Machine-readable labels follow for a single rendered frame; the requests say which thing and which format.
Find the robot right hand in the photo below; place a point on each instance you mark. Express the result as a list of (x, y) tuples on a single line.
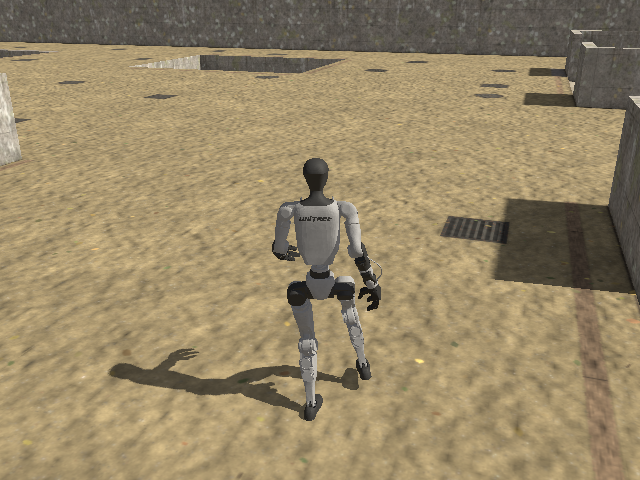
[(375, 296)]

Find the robot right foot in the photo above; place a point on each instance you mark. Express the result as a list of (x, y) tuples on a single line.
[(364, 372)]

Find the robot right forearm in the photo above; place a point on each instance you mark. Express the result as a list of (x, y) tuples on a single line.
[(365, 269)]

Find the left robot upper arm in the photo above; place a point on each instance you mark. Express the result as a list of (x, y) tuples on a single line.
[(285, 213)]

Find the robot left hand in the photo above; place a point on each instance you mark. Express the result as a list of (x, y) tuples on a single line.
[(290, 253)]

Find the robot left forearm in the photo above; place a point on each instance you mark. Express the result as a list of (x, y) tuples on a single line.
[(277, 254)]

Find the right robot upper arm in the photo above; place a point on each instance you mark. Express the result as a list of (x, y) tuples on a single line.
[(349, 211)]

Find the right robot shin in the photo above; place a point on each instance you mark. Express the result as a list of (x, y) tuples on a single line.
[(357, 339)]

